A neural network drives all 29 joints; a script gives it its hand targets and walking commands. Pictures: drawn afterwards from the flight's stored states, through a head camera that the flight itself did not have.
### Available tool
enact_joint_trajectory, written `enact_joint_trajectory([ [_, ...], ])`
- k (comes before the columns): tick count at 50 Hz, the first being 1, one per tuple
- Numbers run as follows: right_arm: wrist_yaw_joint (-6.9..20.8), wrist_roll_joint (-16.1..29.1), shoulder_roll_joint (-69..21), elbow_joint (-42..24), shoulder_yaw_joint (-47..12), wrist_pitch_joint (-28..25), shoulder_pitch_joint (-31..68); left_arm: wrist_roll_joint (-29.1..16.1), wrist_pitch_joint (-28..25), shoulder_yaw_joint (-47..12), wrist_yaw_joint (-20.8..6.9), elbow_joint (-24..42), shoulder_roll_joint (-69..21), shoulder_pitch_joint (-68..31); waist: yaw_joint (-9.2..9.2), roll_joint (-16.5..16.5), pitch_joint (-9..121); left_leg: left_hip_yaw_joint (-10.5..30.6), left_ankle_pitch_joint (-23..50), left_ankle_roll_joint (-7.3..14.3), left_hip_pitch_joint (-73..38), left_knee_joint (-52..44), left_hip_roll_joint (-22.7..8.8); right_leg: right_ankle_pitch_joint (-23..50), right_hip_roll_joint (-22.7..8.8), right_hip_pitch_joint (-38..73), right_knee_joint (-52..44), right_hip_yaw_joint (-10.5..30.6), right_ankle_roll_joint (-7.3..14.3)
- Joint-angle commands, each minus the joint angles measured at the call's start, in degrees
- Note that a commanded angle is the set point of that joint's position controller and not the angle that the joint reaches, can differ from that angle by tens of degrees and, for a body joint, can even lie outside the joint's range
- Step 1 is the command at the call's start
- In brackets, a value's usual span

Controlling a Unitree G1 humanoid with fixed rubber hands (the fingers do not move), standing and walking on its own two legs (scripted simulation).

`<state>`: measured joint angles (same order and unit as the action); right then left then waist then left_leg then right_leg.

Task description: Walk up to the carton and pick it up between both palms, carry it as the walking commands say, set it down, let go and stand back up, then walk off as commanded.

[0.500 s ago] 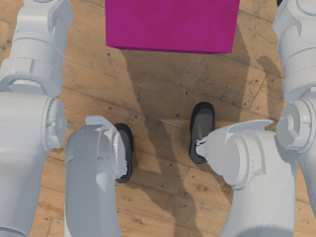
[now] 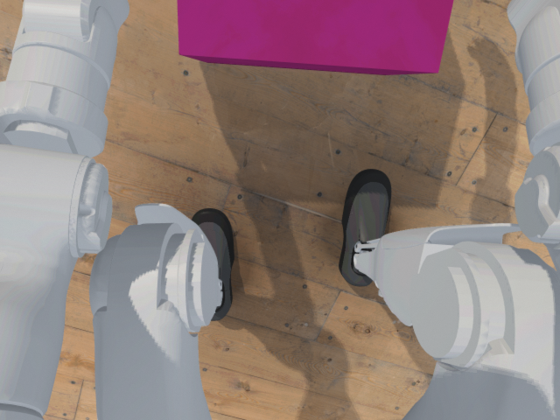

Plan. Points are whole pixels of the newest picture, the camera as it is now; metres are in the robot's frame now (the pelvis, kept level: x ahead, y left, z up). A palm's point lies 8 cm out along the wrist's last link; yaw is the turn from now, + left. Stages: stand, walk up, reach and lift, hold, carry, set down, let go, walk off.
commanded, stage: reach and lift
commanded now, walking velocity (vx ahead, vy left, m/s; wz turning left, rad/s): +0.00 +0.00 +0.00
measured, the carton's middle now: out of the picture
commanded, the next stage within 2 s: none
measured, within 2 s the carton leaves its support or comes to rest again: leaves its support in 1.40 s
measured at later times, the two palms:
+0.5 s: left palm out of the picture +0.56 +0.15 -0.19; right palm out of the picture +0.55 -0.21 -0.18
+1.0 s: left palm out of the picture +0.56 +0.15 -0.19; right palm out of the picture +0.56 -0.21 -0.18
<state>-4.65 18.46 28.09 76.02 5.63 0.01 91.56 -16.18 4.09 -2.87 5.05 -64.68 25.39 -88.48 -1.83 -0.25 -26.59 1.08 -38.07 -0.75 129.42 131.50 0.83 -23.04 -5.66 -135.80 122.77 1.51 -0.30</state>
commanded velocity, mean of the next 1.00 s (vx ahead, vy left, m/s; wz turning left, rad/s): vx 0.00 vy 0.00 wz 0.00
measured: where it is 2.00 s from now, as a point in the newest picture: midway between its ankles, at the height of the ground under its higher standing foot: (286, 263)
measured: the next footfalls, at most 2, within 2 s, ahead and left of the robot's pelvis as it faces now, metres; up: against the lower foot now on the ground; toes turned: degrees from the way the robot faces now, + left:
none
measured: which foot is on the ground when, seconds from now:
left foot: down 0.00-1.00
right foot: down 0.00-1.00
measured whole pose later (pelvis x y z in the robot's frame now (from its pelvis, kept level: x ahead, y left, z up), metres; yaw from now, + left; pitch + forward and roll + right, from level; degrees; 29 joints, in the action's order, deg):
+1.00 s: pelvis +0.00 +0.00 +0.00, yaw +1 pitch +34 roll +0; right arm -3.1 14.3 25.5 76.2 5.0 4.1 94.9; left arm -9.2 7.2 4.3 2.5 -65.2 21.1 -90.8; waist -2.2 0.1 -28.7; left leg 1.0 -37.8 -0.9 128.3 132.5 1.5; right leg -23.2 -4.7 -134.7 124.3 2.3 -0.7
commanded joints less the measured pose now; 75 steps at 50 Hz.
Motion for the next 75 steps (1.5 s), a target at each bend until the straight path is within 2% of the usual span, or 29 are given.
enact_joint_trajectory([
  [1,0.14,-0.34,5.16,-4.61,0.60,-1.00,9.80,0.31,-0.86,1.13,-0.20,3.52,5.20,-14.27,-0.89,3.47,67.64,-1.55,17.94,-1.76,-21.05,-15.73,-0.07,15.95,2.80,45.30,-1.63,-2.41,-0.15],
  [10,-0.44,-1.53,3.91,-4.05,0.44,-1.03,11.59,0.68,-1.31,0.98,0.02,2.89,4.16,-16.81,-1.03,2.32,68.88,-1.78,16.70,-1.61,-20.92,-16.03,0.49,15.33,3.31,47.87,-2.23,-2.24,-0.13],
  [17,-0.98,-1.69,2.31,-3.60,-0.09,-1.34,12.73,1.71,-1.62,0.73,0.45,2.94,2.38,-18.38,-0.68,2.77,69.61,-1.93,16.79,-1.75,-22.31,-15.95,1.03,15.17,3.88,48.62,-2.45,-2.46,0.01],
  [22,-1.25,-2.28,0.60,-3.29,-0.29,-1.75,13.02,2.12,-1.91,0.14,0.45,2.85,-0.28,-19.25,-1.26,3.23,69.15,-1.88,16.99,-1.97,-22.75,-15.87,1.54,15.30,4.32,48.73,-2.66,-2.70,0.26],
  [30,0.53,-0.56,-6.46,-4.49,-3.59,-2.24,15.91,0.61,-2.53,-3.50,-1.24,4.19,-8.35,-21.33,-1.65,3.69,67.88,-1.66,17.69,-1.96,-23.23,-16.15,2.05,15.85,4.88,48.46,-2.66,-3.21,0.56],
  [35,3.23,-0.24,-17.11,-5.86,-6.03,-1.72,20.46,0.43,-2.38,-5.68,-4.08,5.31,-19.59,-24.66,-1.90,3.91,66.68,-1.69,17.51,-1.88,-23.08,-16.03,2.56,15.55,5.32,47.31,-2.34,-3.59,0.56],
  [42,11.08,-2.55,-41.74,-9.31,-8.07,1.89,26.15,3.86,0.73,-5.49,-12.34,7.80,-44.06,-28.42,-2.28,3.81,61.34,-2.68,15.31,-1.09,-21.09,-14.95,3.95,12.29,6.77,44.46,-1.34,-4.20,0.68],
  [46,13.94,-3.59,-47.66,-11.48,-7.21,4.05,24.46,4.94,2.43,-4.30,-15.18,9.38,-49.12,-27.46,-2.24,3.61,59.57,-2.99,14.12,-0.30,-19.66,-14.37,4.24,10.83,7.10,42.82,-0.95,-4.61,0.79],
  [51,15.49,-3.30,-51.24,-13.38,-6.94,5.32,22.42,5.36,3.56,-4.63,-17.02,11.44,-51.78,-25.67,-1.85,4.45,58.55,-3.40,14.92,0.28,-18.10,-13.84,4.13,12.24,7.17,41.85,-0.61,-4.29,1.10],
  [58,15.48,-2.43,-52.20,-15.81,-7.95,5.55,21.97,4.74,4.00,-6.44,-17.56,14.06,-53.51,-25.06,-2.28,5.42,61.08,-3.38,17.72,0.29,-19.08,-13.54,3.89,14.80,7.10,42.30,-0.16,-4.42,1.47],
  [69,14.19,2.20,-54.78,-24.64,-13.42,5.01,29.24,0.20,3.11,-12.31,-15.22,23.74,-57.02,-33.69,-2.91,5.26,81.25,-3.12,25.22,-0.21,-29.99,-14.03,4.47,20.41,7.46,48.57,-0.22,-6.31,1.17],
  [75,13.50,1.53,-55.38,-27.75,-14.25,6.27,32.85,0.29,3.81,-10.84,-14.45,23.80,-57.80,-35.70,-3.04,3.50,84.21,-3.74,21.29,0.26,-29.56,-15.51,5.15,16.89,7.80,49.69,-2.30,-6.65,1.07],
])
